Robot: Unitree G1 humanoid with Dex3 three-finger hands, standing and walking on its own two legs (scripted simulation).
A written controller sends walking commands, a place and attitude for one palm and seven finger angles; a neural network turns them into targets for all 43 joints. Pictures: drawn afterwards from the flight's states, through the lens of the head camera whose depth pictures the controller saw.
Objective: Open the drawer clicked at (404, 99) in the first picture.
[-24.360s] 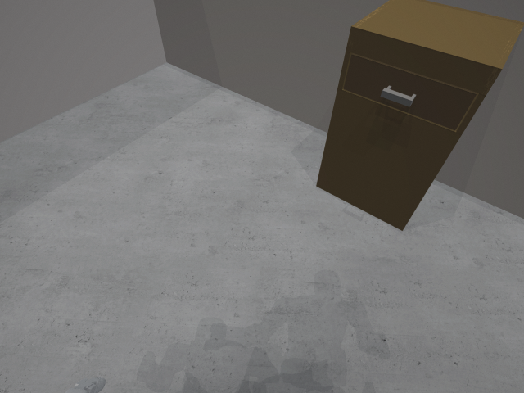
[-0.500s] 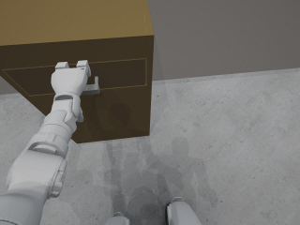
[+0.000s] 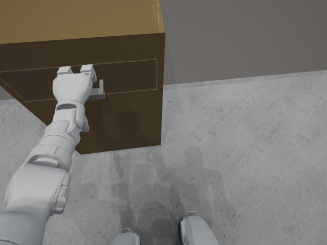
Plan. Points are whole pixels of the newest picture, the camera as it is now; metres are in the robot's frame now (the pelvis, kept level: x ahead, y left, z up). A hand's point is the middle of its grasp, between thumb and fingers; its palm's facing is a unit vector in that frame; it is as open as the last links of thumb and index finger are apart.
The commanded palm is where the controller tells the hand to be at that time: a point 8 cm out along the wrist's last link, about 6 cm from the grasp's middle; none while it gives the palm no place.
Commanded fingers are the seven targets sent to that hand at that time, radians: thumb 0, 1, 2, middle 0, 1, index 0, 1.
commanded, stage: lower the fingers behind the handle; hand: left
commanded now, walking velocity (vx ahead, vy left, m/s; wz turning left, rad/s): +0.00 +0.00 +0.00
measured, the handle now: (86, 89) +0.56 +0.19 -0.05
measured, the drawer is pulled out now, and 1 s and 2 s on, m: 0.00 0.00 0.00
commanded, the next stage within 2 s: close the thumb around the handle in 1.38 s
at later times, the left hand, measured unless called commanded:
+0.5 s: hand (83, 105) +0.50 +0.19 -0.04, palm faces -0.04 +0.01 -1.00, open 13.8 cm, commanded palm +0.48 +0.19 +0.01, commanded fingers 0.00 -0.50 0.30 -0.30 -1.20 -0.30 -1.20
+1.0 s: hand (87, 110) +0.50 +0.19 -0.07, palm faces -0.03 +0.00 -1.00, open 13.9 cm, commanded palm +0.48 +0.19 -0.03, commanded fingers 0.00 -0.50 0.30 -0.30 -1.20 -0.30 -1.20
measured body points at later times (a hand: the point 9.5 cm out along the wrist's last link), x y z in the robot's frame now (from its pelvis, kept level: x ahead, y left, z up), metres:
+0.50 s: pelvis -0.01 +0.00 -0.02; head +0.14 +0.00 +0.40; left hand +0.49 +0.19 +0.01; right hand -0.01 -0.27 -0.15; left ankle -0.04 +0.12 -0.68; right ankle +0.04 -0.13 -0.68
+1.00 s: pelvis -0.02 +0.00 -0.05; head +0.15 +0.00 +0.37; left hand +0.50 +0.19 -0.02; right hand -0.02 -0.28 -0.18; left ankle -0.04 +0.12 -0.68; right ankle +0.04 -0.13 -0.68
